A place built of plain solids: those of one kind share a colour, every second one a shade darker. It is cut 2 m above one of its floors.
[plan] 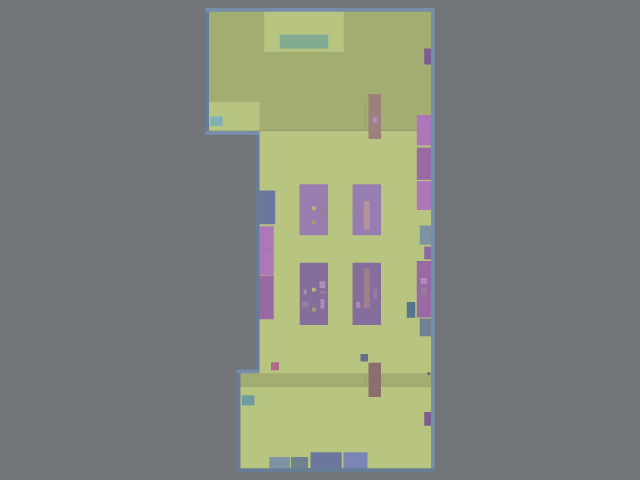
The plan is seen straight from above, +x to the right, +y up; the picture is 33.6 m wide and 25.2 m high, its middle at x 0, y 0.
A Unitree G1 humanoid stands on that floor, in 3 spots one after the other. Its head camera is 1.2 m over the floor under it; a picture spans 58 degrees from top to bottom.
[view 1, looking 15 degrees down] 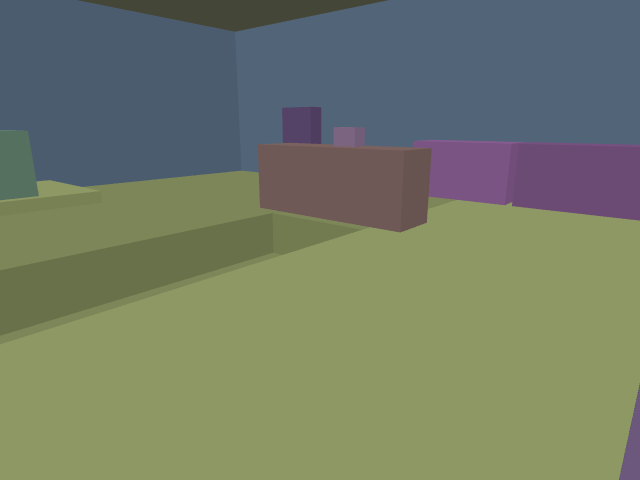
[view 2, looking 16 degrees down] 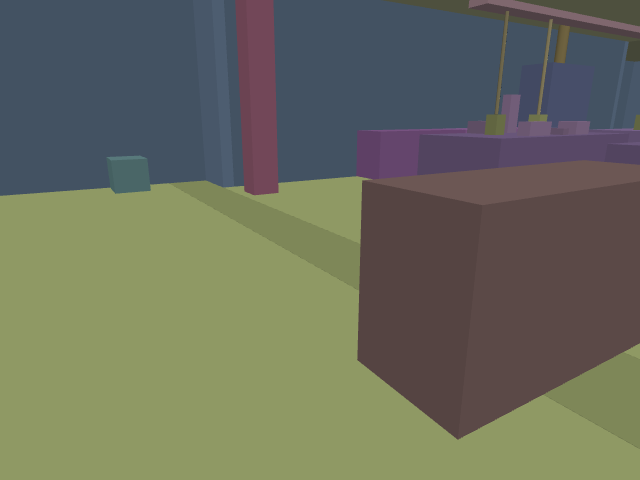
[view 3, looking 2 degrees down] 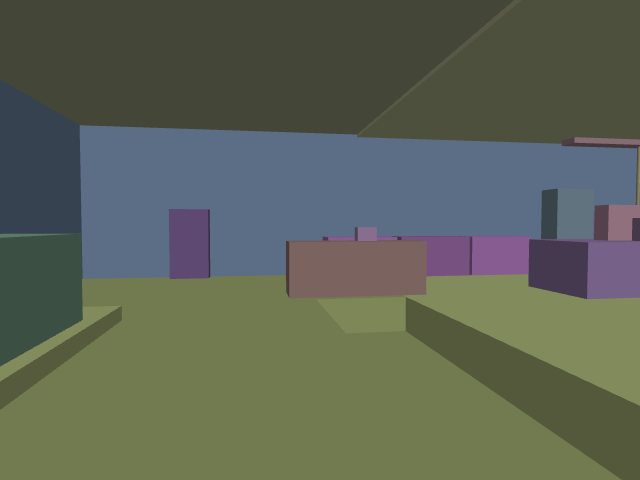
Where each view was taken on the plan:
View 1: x -1.71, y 2.93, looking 40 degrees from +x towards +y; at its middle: floor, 5.55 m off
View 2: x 4.13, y -9.42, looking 149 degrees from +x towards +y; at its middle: floor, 4.36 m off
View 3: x -4.47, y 8.27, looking -9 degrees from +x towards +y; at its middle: wall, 10.44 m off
